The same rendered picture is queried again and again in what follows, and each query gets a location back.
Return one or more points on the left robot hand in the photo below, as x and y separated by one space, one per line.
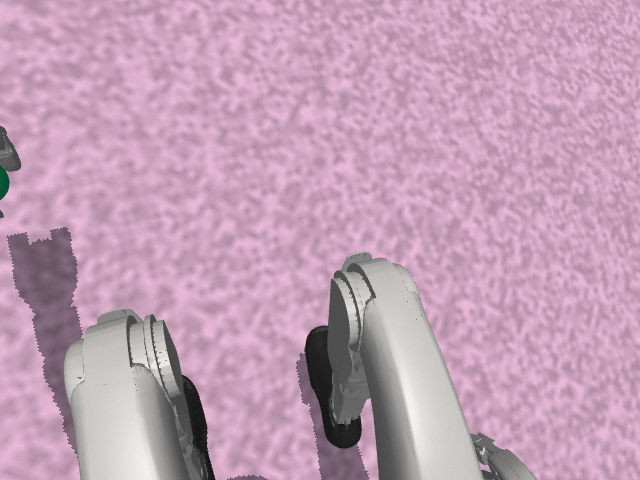
9 158

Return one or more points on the right robot hand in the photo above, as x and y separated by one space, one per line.
504 464

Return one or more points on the right robot foot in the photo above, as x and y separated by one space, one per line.
320 374

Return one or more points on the ball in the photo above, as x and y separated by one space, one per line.
4 182

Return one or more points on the left robot foot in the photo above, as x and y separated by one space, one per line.
199 427

